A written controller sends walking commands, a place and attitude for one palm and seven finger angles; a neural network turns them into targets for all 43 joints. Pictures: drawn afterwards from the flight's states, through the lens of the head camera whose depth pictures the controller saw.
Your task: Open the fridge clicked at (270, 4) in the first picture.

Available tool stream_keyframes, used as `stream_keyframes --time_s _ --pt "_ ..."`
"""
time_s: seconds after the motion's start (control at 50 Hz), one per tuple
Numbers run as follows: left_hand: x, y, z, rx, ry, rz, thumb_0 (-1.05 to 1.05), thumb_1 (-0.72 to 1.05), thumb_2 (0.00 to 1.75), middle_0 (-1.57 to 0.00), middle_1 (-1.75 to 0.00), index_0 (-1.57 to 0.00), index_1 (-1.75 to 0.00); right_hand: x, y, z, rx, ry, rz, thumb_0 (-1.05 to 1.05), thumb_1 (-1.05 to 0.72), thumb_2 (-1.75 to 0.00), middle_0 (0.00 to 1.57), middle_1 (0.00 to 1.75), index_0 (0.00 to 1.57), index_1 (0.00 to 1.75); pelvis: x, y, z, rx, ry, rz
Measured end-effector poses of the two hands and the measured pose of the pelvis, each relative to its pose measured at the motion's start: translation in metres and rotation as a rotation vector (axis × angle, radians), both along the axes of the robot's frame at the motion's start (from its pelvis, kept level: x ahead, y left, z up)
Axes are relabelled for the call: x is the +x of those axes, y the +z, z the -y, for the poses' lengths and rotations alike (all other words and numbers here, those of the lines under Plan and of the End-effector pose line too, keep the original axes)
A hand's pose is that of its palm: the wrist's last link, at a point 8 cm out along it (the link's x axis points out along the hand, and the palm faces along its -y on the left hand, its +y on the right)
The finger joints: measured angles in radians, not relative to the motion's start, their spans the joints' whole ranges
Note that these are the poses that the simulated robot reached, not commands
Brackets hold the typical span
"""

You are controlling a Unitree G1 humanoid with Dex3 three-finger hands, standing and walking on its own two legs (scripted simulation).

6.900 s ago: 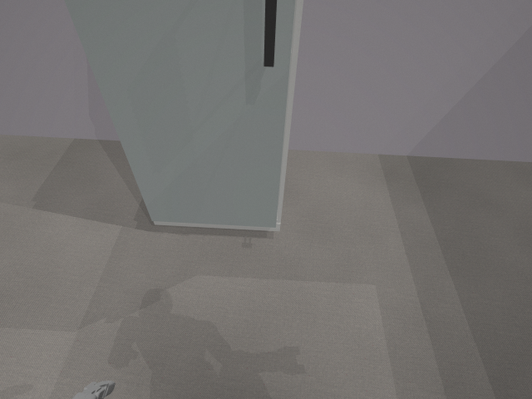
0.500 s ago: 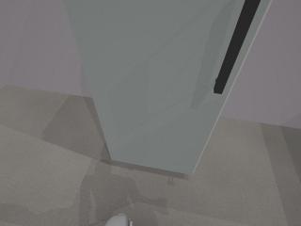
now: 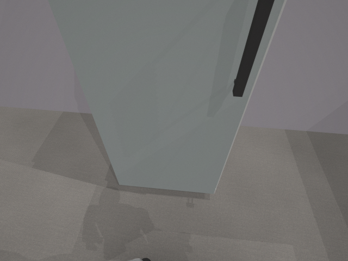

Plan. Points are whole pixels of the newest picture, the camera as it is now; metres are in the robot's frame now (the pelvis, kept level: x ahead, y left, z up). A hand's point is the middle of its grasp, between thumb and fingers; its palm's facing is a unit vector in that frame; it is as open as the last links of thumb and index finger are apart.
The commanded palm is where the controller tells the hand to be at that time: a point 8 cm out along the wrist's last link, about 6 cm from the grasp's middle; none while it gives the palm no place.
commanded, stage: come to a stop and stand still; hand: right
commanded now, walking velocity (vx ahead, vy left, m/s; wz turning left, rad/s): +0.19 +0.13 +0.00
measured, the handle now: (253, 30) +0.55 -0.16 +0.27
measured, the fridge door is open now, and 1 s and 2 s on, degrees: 0 0 0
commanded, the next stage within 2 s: look again from close up in 1.04 s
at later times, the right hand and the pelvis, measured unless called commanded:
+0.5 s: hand out of the picture -0.04 -0.20 -0.16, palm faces -0.04 +0.99 -0.16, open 7.4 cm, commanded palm none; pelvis -0.03 -0.02 +0.02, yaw +2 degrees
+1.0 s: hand out of the picture -0.02 -0.12 -0.16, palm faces +0.05 +0.98 -0.20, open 7.2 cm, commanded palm none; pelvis -0.02 +0.05 +0.01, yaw +0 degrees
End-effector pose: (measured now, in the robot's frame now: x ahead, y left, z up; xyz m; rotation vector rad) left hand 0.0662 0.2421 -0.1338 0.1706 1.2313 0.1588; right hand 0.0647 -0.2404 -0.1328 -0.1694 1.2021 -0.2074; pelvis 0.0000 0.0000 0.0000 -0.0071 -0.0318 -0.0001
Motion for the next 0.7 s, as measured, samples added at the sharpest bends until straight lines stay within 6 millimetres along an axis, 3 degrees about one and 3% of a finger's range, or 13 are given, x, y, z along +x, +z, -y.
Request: stream_keyframes --time_s 0.08,0.16,0.28,0.36,0.44,0.56,0.62,0.7 --pt "-0.02 0.013 0.02 0.038 0.0 0.041 0.0 0.91 0.9 -0.2 -0.3 -0.19 -0.3 -0.035 -0.014 0.024 0.032 -0.021 -0.051 0.0 -0.91 -0.89 0.2 0.3 0.2 0.29 -0.014 0.0 0.019 0.011 0.01 0.008" --pt "-0.058 0.026 0.042 0.037 0.005 -0.03 0.0 0.91 0.9 -0.2 -0.3 -0.19 -0.3 -0.07 -0.005 0.034 0.069 -0.041 -0.119 0.01 -0.91 -0.89 0.2 0.3 0.19 0.29 -0.02 0.016 0.032 0.048 -0.007 -0.002" --pt "-0.099 0.03 0.062 0.019 0.047 -0.121 0.01 0.9 0.9 -0.2 -0.3 -0.2 -0.3 -0.123 0.0 0.04 0.09 -0.048 -0.247 0.0 -0.91 -0.89 0.2 0.3 0.19 0.29 -0.024 0.025 0.039 0.048 0.008 -0.033" --pt "-0.127 0.029 0.065 0.014 0.108 -0.163 0.01 0.9 0.9 -0.21 -0.3 -0.2 -0.3 -0.141 0.001 0.036 0.092 -0.02 -0.346 0.01 -0.91 -0.9 0.2 0.3 0.19 0.29 -0.026 0.024 0.036 0.035 0.028 -0.04" --pt "-0.157 0.026 0.061 0.0 0.152 -0.232 0.01 0.9 0.9 -0.21 -0.3 -0.2 -0.3 -0.126 0.002 0.024 0.09 0.022 -0.348 0.01 -0.91 -0.9 0.2 0.3 0.19 0.29 -0.028 0.024 0.028 0.033 0.036 -0.04" --pt "-0.19 0.012 0.043 -0.051 0.181 -0.331 0.01 0.9 0.9 -0.21 -0.3 -0.2 -0.3 -0.069 0.002 -0.012 0.07 0.075 -0.191 0.01 -0.92 -0.9 0.2 0.3 0.19 0.29 -0.031 0.017 0.002 0.014 0.03 -0.033" --pt "-0.193 -0.001 0.029 -0.083 0.181 -0.347 0.01 0.9 0.9 -0.21 -0.3 -0.2 -0.3 -0.049 0.004 -0.026 0.023 0.075 -0.117 0.01 -0.95 -0.89 0.2 0.3 0.19 0.29 -0.031 0.011 -0.015 0.0 0.029 -0.019" --pt "-0.176 -0.008 0.015 -0.105 0.143 -0.318 0.01 0.91 0.9 -0.2 -0.3 -0.2 -0.3 -0.037 0.013 -0.042 0.011 0.067 -0.057 0.01 -0.96 -0.89 0.2 0.3 0.19 0.29 -0.026 0.012 -0.029 0.012 0.012 -0.013"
